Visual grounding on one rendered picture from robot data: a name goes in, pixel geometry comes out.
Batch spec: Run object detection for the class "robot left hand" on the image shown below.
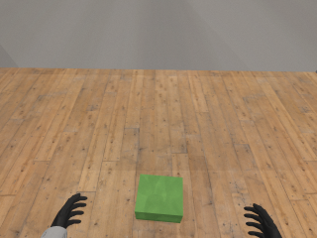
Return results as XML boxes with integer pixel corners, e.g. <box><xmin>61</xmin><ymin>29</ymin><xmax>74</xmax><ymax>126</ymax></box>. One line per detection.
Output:
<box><xmin>51</xmin><ymin>193</ymin><xmax>87</xmax><ymax>229</ymax></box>

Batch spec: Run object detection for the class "carton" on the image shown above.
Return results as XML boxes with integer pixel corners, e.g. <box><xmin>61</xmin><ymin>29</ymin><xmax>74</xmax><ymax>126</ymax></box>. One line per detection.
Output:
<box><xmin>135</xmin><ymin>174</ymin><xmax>183</xmax><ymax>223</ymax></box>

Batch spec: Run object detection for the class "robot right hand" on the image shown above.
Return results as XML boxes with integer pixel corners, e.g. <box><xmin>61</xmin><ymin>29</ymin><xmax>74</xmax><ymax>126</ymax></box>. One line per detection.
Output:
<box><xmin>244</xmin><ymin>203</ymin><xmax>282</xmax><ymax>238</ymax></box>

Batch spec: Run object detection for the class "robot left forearm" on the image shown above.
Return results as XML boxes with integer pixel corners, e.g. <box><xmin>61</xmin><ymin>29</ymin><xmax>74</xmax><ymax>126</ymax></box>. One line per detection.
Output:
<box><xmin>41</xmin><ymin>226</ymin><xmax>67</xmax><ymax>238</ymax></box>

